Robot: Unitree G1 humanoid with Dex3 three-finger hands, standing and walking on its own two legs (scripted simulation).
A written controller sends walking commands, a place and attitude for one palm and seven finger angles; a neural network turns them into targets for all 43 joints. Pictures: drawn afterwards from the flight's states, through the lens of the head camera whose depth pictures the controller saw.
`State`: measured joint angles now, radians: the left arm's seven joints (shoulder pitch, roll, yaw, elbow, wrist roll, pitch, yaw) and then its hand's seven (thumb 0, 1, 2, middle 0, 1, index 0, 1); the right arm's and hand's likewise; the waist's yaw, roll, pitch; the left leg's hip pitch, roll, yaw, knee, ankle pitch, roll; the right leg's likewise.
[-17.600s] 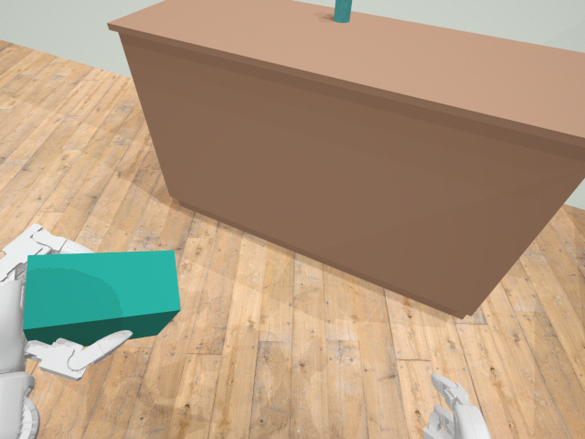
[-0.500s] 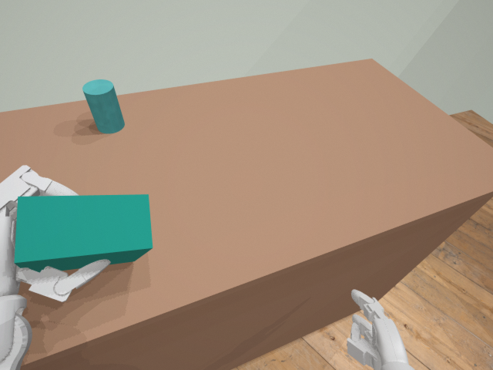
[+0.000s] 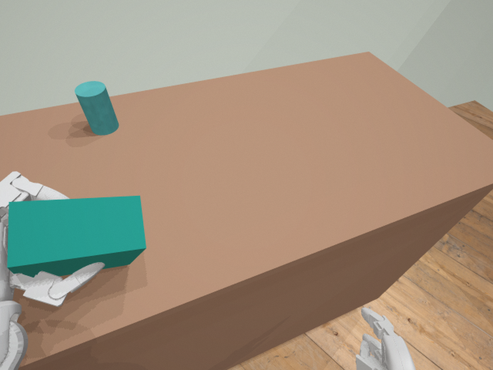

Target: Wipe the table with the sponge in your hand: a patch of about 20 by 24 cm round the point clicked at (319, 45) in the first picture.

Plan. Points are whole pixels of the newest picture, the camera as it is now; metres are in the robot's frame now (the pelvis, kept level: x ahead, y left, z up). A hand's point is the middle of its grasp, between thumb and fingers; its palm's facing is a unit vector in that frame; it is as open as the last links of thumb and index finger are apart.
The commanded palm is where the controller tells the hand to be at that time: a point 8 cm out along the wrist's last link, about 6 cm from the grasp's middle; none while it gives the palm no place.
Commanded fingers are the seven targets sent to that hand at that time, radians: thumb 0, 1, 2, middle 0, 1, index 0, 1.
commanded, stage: shuffle to correct the standing spot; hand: left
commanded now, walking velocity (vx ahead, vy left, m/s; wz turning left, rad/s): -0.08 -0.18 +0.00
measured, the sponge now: (99, 237) +0.24 +0.21 +0.14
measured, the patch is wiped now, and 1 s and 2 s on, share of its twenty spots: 0.00 0.00 0.00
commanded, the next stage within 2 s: come to a stop and stand still in 0.96 s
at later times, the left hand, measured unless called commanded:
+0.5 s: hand (105, 246) +0.21 +0.19 +0.17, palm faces +0.37 -0.85 -0.38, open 10.4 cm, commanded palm +0.15 +0.23 +0.17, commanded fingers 0.00 0.10 1.30 -1.20 -1.60 -1.20 -1.60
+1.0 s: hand (111, 278) +0.18 +0.17 +0.17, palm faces +0.36 -0.82 -0.44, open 10.4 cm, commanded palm +0.12 +0.20 +0.17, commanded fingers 0.00 0.10 1.30 -1.20 -1.60 -1.20 -1.60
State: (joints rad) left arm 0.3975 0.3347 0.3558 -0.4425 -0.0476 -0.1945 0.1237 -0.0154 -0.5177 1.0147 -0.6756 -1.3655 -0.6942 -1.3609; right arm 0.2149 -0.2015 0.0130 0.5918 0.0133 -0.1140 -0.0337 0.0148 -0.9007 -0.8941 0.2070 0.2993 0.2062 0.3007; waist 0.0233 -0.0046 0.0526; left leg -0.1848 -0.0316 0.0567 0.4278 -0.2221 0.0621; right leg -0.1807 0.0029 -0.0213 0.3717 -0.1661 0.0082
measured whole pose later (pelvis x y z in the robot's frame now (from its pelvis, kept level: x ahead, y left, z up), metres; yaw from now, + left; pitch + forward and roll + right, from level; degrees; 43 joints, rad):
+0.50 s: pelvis -0.01 -0.05 +0.00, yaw -1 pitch +0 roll -1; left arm 0.43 0.36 0.38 -0.53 -0.09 -0.17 0.10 -0.02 -0.52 1.02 -0.67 -1.37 -0.69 -1.36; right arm 0.17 -0.20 -0.01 0.54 0.01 -0.11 -0.04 0.01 -0.90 -0.89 0.21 0.30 0.21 0.30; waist 0.02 0.00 0.08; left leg -0.27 0.05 0.04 0.48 -0.22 -0.01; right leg -0.26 0.08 -0.04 0.40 -0.16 -0.06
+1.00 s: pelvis -0.05 -0.07 -0.01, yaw -1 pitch +0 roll -1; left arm 0.45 0.41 0.43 -0.56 -0.07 -0.18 0.10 -0.01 -0.52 1.02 -0.67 -1.37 -0.69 -1.36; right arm 0.24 -0.18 -0.01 0.57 0.01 -0.11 -0.04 0.01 -0.90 -0.89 0.21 0.30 0.21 0.30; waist 0.00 0.00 0.09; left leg -0.34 0.08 0.02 0.58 -0.24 -0.02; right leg -0.32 0.07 -0.08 0.51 -0.18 -0.06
